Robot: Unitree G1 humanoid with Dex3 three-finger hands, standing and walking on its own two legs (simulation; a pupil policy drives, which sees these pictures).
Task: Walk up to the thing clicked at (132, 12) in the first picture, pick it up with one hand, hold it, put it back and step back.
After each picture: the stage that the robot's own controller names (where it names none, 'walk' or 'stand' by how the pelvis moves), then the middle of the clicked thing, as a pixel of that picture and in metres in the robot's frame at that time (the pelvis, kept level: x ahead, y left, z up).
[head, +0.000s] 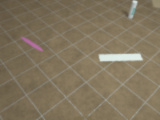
stand; (132, 9) +2.13 -0.73 -0.65
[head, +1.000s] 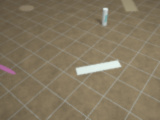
walk; (104, 17) +2.09 -0.17 -0.62
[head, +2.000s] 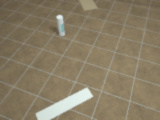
walk; (60, 26) +1.51 +0.27 -0.64
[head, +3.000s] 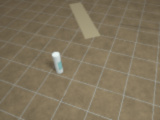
walk; (57, 63) +1.04 +0.30 -0.64
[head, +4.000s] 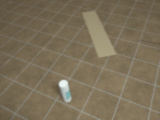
walk; (65, 91) +0.70 +0.22 -0.65
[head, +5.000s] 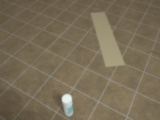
stand; (67, 106) +0.53 +0.14 -0.63
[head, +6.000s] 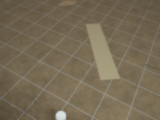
stand; out of the picture +0.46 +0.13 -0.65
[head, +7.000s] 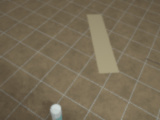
stand; (56, 115) +0.45 +0.15 -0.64
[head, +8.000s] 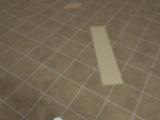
stand; out of the picture +0.41 +0.18 -0.65
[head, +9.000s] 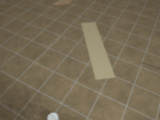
stand; out of the picture +0.43 +0.20 -0.65
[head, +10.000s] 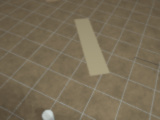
stand; out of the picture +0.43 +0.22 -0.64
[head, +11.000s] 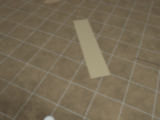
stand; out of the picture +0.40 +0.22 -0.65
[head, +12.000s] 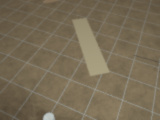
stand; out of the picture +0.42 +0.23 -0.64
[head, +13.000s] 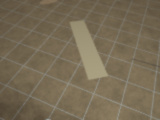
stand; out of the picture +0.38 +0.21 -0.65
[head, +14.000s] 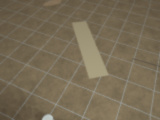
stand; out of the picture +0.42 +0.23 -0.65
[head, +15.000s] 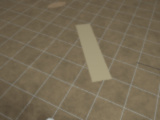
stand; out of the picture +0.40 +0.21 -0.65
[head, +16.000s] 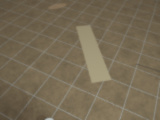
stand; out of the picture +0.42 +0.22 -0.66
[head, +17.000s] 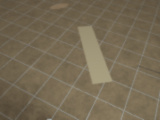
stand; out of the picture +0.41 +0.21 -0.66
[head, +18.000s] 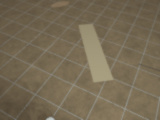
stand; out of the picture +0.41 +0.21 -0.66
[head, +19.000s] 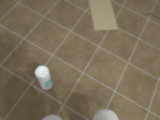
go down; (44, 79) +0.48 +0.17 -0.46
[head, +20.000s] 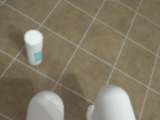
go down; (34, 50) +0.53 +0.17 -0.29
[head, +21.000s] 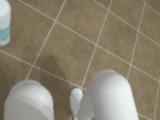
close in; out of the picture +0.53 +0.20 -0.22
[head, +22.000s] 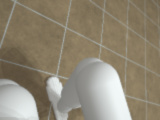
close; out of the picture +0.53 +0.23 -0.19
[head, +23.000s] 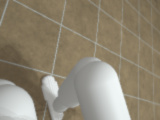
lift; out of the picture +0.51 +0.23 -0.19
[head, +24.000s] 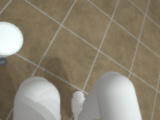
lift; (0, 45) +0.41 +0.22 -0.12
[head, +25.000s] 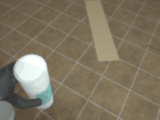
lift; (38, 87) +0.31 +0.14 +0.05
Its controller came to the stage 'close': yes
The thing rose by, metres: 0.70
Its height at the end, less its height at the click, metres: +0.70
